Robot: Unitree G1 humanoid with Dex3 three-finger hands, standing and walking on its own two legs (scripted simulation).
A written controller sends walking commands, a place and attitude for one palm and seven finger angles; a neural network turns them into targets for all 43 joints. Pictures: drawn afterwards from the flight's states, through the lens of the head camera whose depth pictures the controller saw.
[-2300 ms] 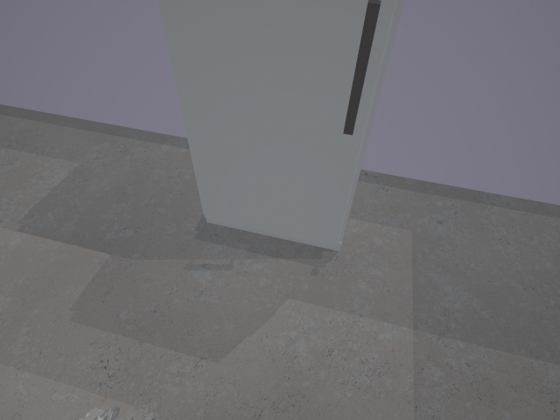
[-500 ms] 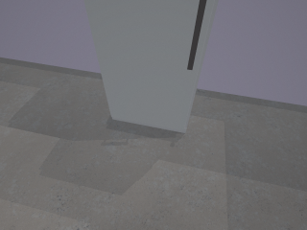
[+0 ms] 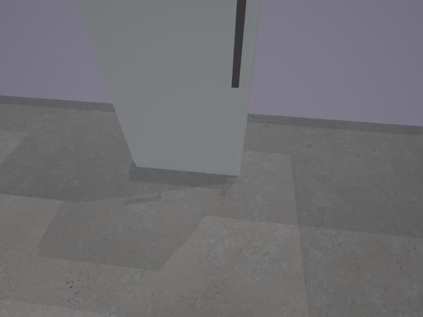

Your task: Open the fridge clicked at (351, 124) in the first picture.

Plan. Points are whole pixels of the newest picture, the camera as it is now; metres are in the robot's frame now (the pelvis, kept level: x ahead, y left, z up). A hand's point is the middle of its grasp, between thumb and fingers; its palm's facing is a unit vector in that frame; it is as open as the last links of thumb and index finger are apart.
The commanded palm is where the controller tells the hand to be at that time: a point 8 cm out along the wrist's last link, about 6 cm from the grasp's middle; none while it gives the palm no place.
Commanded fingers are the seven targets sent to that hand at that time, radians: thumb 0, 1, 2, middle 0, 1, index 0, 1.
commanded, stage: take the last steps up to it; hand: right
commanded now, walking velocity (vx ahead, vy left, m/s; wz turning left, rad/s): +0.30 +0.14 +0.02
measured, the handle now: (238, 39) +0.92 -0.06 +0.09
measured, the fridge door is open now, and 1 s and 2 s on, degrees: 0 0 0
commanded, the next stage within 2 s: come to a stop and stand still in 1.12 s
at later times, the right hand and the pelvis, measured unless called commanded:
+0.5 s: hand (274, 300) +0.20 -0.13 -0.17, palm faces +0.03 +0.98 -0.21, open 7.4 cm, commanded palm none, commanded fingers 0.00 -0.90 -0.90 0.20 0.30 0.20 0.30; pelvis +0.13 +0.06 -0.01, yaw -1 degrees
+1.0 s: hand (268, 264) +0.28 -0.13 -0.18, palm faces +0.06 +0.99 -0.08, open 7.4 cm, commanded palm none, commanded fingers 0.00 -0.90 -0.90 0.20 0.30 0.20 0.30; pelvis +0.33 +0.03 +0.01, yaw +0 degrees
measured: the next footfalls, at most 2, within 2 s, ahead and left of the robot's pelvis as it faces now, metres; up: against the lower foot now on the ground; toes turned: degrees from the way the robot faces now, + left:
left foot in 0.44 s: +0.21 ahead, +0.18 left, +0.00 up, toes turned +6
right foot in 0.84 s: +0.38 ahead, -0.03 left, +0.00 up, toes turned -11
